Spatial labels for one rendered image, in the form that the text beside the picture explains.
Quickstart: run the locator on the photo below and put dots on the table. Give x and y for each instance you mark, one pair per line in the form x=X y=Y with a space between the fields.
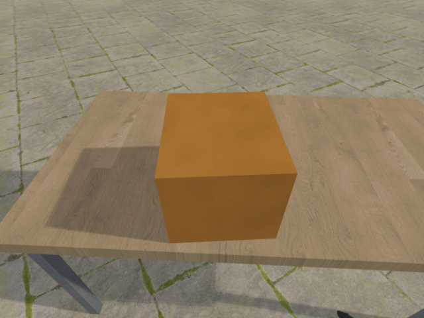
x=357 y=201

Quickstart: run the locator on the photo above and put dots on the carton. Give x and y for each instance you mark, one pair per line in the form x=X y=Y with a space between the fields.
x=224 y=171

